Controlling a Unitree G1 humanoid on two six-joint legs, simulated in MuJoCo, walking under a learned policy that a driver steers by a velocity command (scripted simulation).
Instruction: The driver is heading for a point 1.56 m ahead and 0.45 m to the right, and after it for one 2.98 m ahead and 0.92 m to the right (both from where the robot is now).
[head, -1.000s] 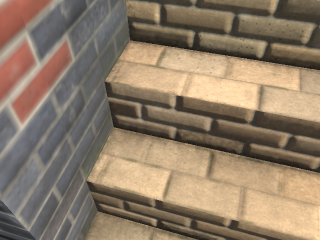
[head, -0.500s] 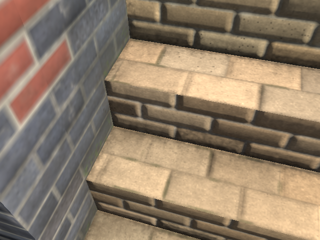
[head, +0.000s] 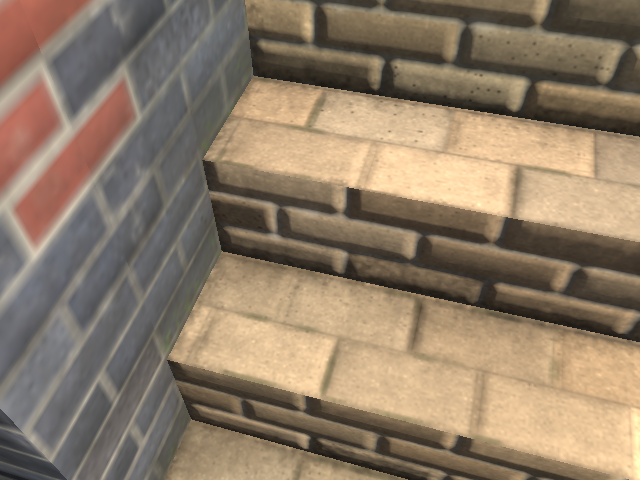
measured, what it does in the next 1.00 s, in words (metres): stands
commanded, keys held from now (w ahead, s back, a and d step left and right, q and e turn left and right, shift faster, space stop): w+shift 1.00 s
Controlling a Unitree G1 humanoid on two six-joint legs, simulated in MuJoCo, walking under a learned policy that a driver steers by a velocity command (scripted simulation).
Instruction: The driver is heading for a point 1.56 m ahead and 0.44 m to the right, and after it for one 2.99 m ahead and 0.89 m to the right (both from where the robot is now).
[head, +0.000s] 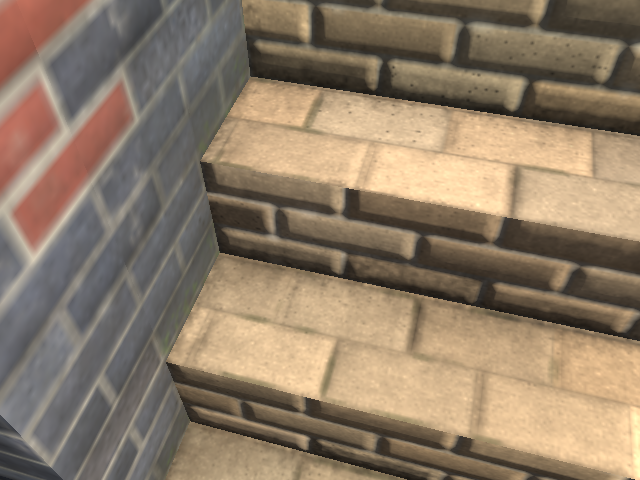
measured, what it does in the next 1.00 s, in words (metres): steps on the spot: left foot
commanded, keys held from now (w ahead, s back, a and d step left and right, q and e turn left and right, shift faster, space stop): w+shift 0.66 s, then shift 0.34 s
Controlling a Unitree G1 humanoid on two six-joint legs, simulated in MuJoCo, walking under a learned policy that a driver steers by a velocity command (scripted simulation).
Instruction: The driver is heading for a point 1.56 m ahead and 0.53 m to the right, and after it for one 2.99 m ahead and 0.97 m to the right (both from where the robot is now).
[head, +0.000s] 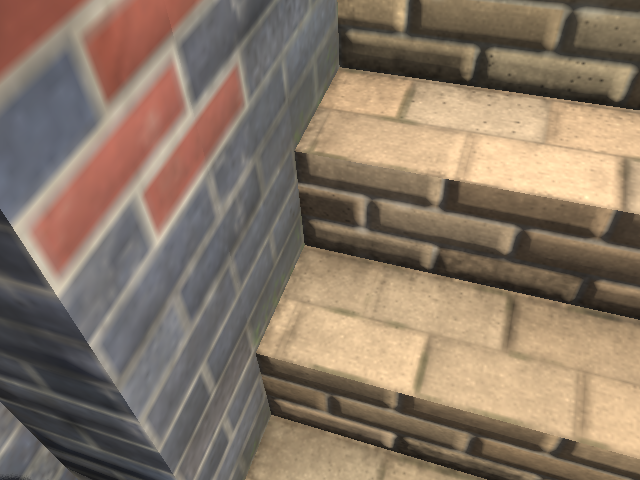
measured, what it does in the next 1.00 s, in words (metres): steps on the spot: right foot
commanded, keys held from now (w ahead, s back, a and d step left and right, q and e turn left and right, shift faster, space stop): shift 0.28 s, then w+shift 0.72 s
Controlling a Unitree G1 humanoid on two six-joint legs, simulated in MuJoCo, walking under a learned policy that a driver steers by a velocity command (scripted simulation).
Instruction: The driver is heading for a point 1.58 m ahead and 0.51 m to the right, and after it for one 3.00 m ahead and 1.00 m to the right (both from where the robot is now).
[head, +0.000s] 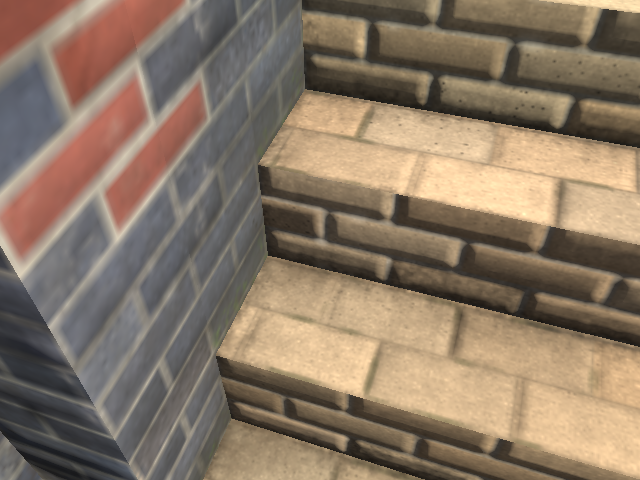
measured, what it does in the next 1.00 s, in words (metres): stands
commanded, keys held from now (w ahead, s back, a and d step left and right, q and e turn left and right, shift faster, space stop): w+shift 1.00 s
